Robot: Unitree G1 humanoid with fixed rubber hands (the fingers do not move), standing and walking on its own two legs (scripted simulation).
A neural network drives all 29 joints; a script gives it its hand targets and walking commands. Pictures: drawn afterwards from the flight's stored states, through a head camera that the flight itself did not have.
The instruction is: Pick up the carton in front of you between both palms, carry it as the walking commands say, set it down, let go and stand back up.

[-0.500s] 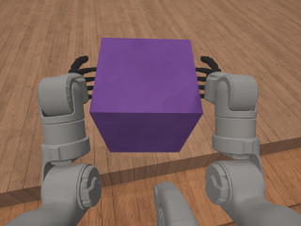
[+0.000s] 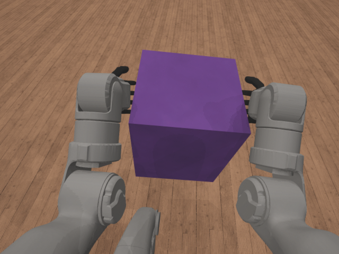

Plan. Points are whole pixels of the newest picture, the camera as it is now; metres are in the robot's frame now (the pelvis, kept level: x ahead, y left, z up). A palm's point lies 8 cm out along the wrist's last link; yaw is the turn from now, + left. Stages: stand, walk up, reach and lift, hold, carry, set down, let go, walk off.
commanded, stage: carry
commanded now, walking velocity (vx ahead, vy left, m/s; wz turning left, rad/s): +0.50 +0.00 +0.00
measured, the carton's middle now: (181, 122) +0.41 +0.03 +0.09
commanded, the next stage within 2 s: none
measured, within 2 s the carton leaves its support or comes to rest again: neither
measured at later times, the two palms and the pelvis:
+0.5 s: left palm out of the picture +0.74 +0.14 +0.31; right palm out of the picture +0.69 -0.14 +0.32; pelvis +0.33 +0.05 +0.16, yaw -4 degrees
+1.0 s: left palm out of the picture +1.01 +0.12 +0.36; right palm out of the picture +1.01 -0.16 +0.35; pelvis +0.63 +0.00 +0.20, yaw -1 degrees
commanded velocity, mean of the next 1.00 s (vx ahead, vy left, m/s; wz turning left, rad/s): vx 0.50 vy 0.00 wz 0.00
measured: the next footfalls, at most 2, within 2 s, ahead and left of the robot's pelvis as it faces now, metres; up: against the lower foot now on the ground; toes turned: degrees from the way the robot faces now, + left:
left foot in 0.26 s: +0.40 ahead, +0.14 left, +0.18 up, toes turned +5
right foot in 0.72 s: +0.67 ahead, -0.09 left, +0.18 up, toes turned -8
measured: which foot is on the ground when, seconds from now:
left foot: up 0.00-0.24, down 0.26-0.72, up 0.74-1.00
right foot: down 0.00-0.26, up 0.28-0.70, down 0.72-1.00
